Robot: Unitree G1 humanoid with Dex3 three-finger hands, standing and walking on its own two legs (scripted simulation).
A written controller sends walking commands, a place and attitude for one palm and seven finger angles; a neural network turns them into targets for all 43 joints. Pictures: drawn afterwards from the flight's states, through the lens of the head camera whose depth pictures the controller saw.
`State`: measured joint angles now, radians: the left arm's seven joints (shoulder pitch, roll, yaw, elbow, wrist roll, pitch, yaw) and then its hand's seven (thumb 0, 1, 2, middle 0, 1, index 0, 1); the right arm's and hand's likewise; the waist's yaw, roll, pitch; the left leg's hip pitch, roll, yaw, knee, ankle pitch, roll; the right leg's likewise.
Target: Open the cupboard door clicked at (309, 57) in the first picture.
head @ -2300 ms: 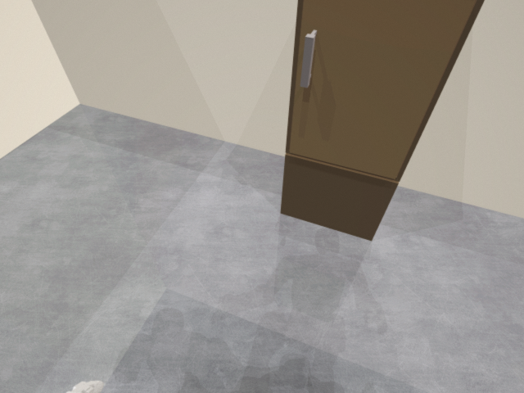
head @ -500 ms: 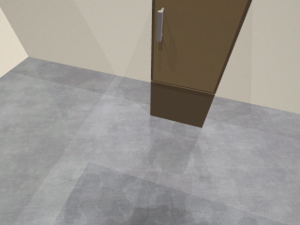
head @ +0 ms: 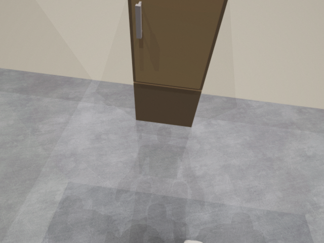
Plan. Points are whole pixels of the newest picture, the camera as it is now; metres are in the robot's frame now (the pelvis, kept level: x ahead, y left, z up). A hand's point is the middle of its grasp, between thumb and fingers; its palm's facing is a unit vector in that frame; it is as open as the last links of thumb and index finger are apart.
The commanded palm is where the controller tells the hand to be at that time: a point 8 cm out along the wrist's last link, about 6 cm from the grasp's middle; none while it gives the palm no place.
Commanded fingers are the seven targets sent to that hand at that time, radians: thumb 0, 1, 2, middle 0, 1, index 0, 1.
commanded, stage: take the last steps up to it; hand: left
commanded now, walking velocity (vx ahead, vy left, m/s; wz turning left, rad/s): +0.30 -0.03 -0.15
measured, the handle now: (139, 20) +1.04 +0.16 +0.05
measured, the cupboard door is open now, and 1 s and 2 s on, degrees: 0 0 0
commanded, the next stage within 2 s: come to a stop and stand still in 1.32 s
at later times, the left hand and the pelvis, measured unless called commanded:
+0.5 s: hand out of the picture +0.01 +0.16 -0.18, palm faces +0.02 -0.99 -0.13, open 7.3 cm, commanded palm none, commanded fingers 0.00 0.90 0.90 -0.20 -0.30 -0.20 -0.30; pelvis +0.08 +0.00 +0.00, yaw -3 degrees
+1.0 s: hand (119, 165) +0.38 +0.16 -0.16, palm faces -0.12 -0.97 -0.19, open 7.3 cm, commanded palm none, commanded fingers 0.00 0.90 0.90 -0.20 -0.30 -0.20 -0.30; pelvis +0.26 +0.00 +0.00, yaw -6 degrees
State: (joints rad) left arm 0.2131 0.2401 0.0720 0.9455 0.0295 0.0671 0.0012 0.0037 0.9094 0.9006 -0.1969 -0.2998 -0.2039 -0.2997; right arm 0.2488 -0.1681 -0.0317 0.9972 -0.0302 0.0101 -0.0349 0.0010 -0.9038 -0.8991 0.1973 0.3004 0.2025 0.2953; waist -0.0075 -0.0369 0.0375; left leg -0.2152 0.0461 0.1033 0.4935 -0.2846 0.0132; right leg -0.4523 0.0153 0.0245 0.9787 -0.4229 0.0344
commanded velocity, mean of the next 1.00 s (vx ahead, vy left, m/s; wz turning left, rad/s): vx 0.30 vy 0.00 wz -0.01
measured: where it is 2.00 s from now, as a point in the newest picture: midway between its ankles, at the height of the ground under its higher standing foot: (166, 199)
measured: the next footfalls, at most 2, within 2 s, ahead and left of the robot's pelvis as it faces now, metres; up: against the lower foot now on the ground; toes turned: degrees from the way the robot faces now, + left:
right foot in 0.16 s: +0.01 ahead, -0.13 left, +0.00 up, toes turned -7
left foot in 0.54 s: +0.22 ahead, +0.12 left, +0.00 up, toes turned +5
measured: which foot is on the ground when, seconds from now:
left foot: down 0.00-0.16, up 0.18-0.52, down 0.54-1.00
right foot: up 0.00-0.14, down 0.16-0.56, up 0.58-1.00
